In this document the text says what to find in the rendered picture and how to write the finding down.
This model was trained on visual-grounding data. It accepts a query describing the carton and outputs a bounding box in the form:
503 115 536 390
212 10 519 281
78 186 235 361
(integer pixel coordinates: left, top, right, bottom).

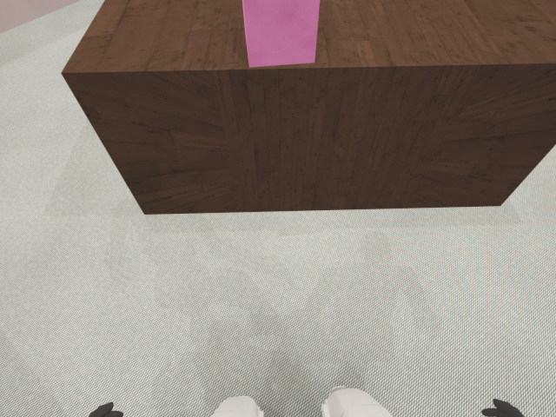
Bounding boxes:
242 0 320 68

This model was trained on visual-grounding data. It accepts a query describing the right robot shin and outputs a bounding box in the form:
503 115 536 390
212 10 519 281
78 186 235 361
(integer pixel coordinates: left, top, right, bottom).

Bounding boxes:
329 386 345 396

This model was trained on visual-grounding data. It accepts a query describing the left robot thigh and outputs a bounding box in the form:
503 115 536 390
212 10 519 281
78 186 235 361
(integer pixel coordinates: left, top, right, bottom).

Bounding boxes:
210 396 264 417

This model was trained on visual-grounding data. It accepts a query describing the pedestal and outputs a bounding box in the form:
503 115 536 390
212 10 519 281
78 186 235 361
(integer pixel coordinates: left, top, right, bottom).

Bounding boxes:
61 0 556 215

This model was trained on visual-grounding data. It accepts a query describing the robot right hand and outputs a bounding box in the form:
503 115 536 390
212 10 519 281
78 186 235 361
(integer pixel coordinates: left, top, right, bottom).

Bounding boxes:
481 399 525 417

